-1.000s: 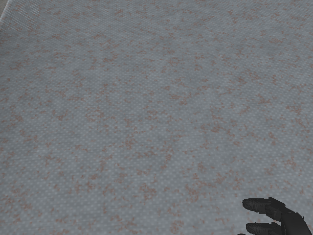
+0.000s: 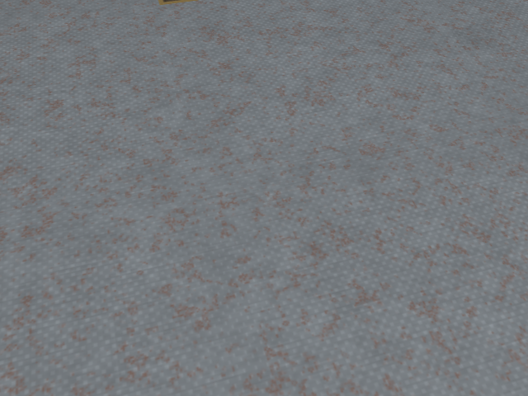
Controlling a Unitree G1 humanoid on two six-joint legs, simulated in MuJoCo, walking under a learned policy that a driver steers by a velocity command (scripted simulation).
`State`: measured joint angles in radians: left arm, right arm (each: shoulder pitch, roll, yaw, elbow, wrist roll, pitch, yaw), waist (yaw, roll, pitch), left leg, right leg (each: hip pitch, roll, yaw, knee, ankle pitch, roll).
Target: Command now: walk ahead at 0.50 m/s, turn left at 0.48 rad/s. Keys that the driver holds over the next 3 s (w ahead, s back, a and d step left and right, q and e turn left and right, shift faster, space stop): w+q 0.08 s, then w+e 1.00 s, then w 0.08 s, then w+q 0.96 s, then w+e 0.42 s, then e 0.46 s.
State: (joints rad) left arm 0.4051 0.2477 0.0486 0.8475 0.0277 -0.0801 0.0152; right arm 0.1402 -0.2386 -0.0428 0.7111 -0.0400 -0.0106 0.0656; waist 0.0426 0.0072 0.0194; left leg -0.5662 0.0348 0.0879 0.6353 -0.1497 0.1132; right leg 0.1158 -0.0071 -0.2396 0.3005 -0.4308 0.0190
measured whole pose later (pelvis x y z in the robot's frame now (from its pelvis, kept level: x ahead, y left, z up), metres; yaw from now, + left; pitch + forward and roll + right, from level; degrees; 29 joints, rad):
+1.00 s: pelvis +0.57 -0.01 +0.02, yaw -18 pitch +2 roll -1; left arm 0.42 0.27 0.07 0.84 0.01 -0.05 0.00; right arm 0.08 -0.26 -0.01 0.72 -0.04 -0.03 0.02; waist 0.08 0.04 0.02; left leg -0.66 0.09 -0.05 0.69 -0.04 -0.05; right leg -0.03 0.15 0.16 0.31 -0.29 -0.12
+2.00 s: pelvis +1.07 -0.15 +0.01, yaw -3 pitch +2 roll -2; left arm 0.43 0.24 0.04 0.88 0.02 -0.08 0.01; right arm 0.06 -0.26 -0.05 0.71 -0.04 0.01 0.08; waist 0.07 0.03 0.04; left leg -0.61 0.05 0.07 0.70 -0.09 0.07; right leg 0.08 -0.01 -0.25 0.25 -0.35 0.01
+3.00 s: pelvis +1.53 -0.16 +0.02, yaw -19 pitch +1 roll +1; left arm 0.28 0.28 0.07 0.81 0.01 0.01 0.00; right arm 0.15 -0.27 -0.03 0.77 -0.03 0.03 -0.03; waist 0.03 0.03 0.07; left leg -0.62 0.07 -0.08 0.98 -0.27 -0.07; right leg -0.26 0.16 0.10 0.40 -0.14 -0.12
